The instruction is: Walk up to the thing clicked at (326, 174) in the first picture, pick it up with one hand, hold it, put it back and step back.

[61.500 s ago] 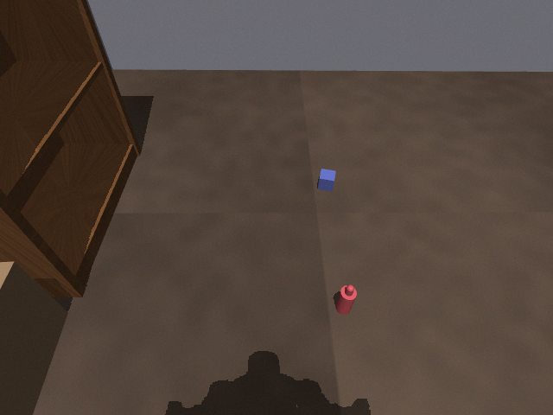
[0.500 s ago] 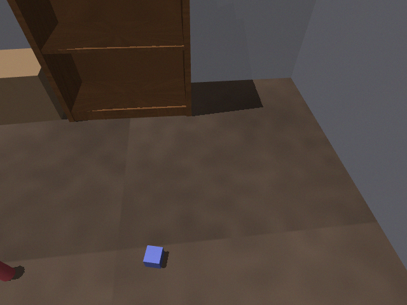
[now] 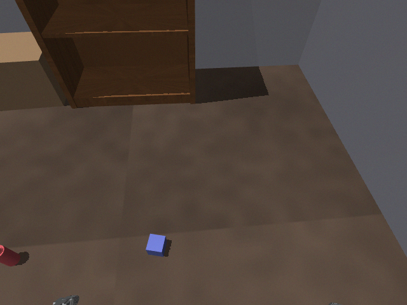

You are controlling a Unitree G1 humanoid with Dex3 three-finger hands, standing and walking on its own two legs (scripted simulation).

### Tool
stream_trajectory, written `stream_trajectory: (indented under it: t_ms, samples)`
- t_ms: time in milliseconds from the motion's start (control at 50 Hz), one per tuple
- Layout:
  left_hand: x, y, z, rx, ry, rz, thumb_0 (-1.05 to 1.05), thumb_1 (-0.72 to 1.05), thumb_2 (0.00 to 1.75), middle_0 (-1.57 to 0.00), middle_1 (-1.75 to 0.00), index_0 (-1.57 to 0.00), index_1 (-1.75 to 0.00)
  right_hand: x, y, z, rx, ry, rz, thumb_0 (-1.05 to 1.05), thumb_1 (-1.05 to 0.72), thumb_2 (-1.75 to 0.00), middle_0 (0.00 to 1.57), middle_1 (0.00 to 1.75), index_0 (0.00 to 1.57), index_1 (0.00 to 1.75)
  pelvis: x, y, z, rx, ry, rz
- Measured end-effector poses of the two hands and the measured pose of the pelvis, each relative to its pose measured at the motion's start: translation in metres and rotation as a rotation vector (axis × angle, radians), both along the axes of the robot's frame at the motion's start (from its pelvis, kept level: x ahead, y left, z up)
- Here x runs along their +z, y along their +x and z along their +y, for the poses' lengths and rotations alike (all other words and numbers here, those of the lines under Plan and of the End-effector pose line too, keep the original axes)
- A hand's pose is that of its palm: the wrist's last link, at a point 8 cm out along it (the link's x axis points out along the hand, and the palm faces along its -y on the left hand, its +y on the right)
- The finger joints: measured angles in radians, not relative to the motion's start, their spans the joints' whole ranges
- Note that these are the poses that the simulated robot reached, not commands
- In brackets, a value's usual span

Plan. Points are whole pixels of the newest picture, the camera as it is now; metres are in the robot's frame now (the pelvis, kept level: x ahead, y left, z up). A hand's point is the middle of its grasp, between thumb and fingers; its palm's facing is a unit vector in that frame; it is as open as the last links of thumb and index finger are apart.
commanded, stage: rise first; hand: left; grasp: from above
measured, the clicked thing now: (156, 245) +0.46 +0.21 -0.74
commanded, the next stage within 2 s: none
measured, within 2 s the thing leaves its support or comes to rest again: neither
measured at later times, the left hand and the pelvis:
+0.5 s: hand out of the picture +0.15 +0.26 -0.20, palm faces -0.11 -0.91 -0.41, open 13.6 cm; pelvis +0.00 +0.00 -0.06, yaw +0 degrees
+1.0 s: hand out of the picture +0.13 +0.26 -0.25, palm faces -0.24 -0.84 -0.49, open 14.0 cm; pelvis -0.02 +0.00 -0.12, yaw +0 degrees
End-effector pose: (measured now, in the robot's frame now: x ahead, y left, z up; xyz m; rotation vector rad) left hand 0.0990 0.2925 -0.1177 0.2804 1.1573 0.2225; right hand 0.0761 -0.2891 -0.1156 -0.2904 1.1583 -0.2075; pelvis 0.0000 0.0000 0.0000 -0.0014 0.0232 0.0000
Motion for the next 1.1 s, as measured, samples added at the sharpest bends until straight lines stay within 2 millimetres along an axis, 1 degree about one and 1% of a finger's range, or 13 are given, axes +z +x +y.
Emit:
stream_trajectory:
  t_ms: [100,140,180,260,340,400,460,580,700,800,940,1020,1100]
  samples:
    - [-0.010,0.043,-0.001,-0.047,-0.012,-0.044,0.01,0.62,0.90,-0.21,-0.55,-0.21,-0.55,-0.008,0.004,0.016,-0.003,0.028,-0.049,0.00,-0.93,-0.90,0.20,0.30,0.20,0.30,-0.011,-0.007,-0.003,-0.001,-0.005,0.076]
    - [-0.012,0.055,0.001,-0.073,-0.005,-0.059,0.01,0.50,0.89,-0.21,-0.64,-0.21,-0.64,-0.011,0.002,0.021,-0.015,0.039,-0.060,0.00,-0.93,-0.90,0.20,0.30,0.20,0.30,-0.015,-0.007,-0.003,-0.007,-0.006,0.097]
    - [-0.012,0.060,0.001,-0.099,0.009,-0.060,0.01,0.37,0.89,-0.20,-0.72,-0.20,-0.72,-0.013,0.001,0.025,-0.027,0.049,-0.068,0.00,-0.93,-0.90,0.20,0.30,0.20,0.30,-0.018,-0.005,-0.003,-0.009,-0.006,0.109]
    - [-0.016,0.058,0.003,-0.124,0.036,-0.011,0.00,0.10,0.89,-0.18,-0.84,-0.19,-0.83,-0.017,0.006,0.029,-0.034,0.066,-0.090,0.00,-0.92,-0.90,0.21,0.30,0.20,0.30,-0.024,-0.001,-0.001,-0.008,-0.009,0.131]
    - [-0.027,0.048,0.005,-0.123,0.054,0.035,0.00,-0.15,0.91,-0.18,-0.90,-0.18,-0.91,-0.022,0.019,0.030,-0.015,0.066,-0.140,0.00,-0.92,-0.90,0.21,0.30,0.20,0.30,-0.034,0.001,0.001,-0.008,-0.011,0.163]
    - [-0.037,0.044,0.007,-0.122,0.061,0.034,0.00,-0.29,0.91,-0.17,-0.94,-0.17,-0.94,-0.028,0.032,0.029,0.008,0.054,-0.179,0.00,-0.92,-0.90,0.21,0.30,0.20,0.30,-0.044,0.001,0.001,-0.007,-0.012,0.192]
    - [-0.044,0.043,0.007,-0.136,0.073,0.007,0.00,-0.38,0.93,-0.16,-0.96,-0.16,-0.97,-0.034,0.045,0.028,0.030,0.040,-0.213,0.00,-0.91,-0.90,0.21,0.30,0.20,0.30,-0.055,0.001,0.001,-0.005,-0.014,0.216]
    - [-0.052,0.042,0.006,-0.175,0.092,-0.007,0.00,-0.48,0.96,-0.13,-0.99,-0.12,-1.01,-0.042,0.069,0.032,0.062,0.032,-0.272,0.00,-0.90,-0.90,0.21,0.30,0.20,0.30,-0.070,0.002,0.000,-0.001,-0.023,0.248]
    - [-0.058,0.038,0.006,-0.200,0.111,0.011,0.00,-0.50,0.98,-0.10,-1.01,-0.08,-1.03,-0.047,0.083,0.038,0.090,0.041,-0.325,0.00,-0.87,-0.89,0.21,0.30,0.20,0.30,-0.081,0.001,-0.001,0.003,-0.030,0.274]
    - [-0.067,0.034,0.006,-0.220,0.128,0.018,0.00,-0.49,0.98,-0.08,-1.02,-0.07,-1.04,-0.055,0.086,0.041,0.106,0.047,-0.353,0.00,-0.85,-0.89,0.21,0.30,0.20,0.30,-0.092,-0.003,-0.002,0.003,-0.034,0.299]
    - [-0.080,0.029,0.004,-0.262,0.147,0.008,0.00,-0.49,0.97,-0.07,-1.04,-0.07,-1.05,-0.073,0.082,0.043,0.121,0.051,-0.353,0.00,-0.85,-0.88,0.21,0.30,0.20,0.30,-0.109,-0.011,-0.002,0.002,-0.040,0.335]
    - [-0.098,0.034,0.009,-0.320,0.186,0.004,0.00,-0.51,0.96,-0.08,-1.05,-0.07,-1.06,-0.089,0.079,0.042,0.137,0.045,-0.352,0.01,-0.86,-0.89,0.21,0.30,0.20,0.30,-0.125,-0.018,-0.001,0.001,-0.042,0.367]
    - [-0.132,0.050,0.018,-0.413,0.242,-0.011,0.00,-0.52,0.97,-0.07,-1.05,-0.07,-1.06,-0.118,0.076,0.037,0.160,0.031,-0.355,0.00,-0.86,-0.89,0.21,0.30,0.20,0.30,-0.154,-0.028,-0.001,-0.002,-0.040,0.418]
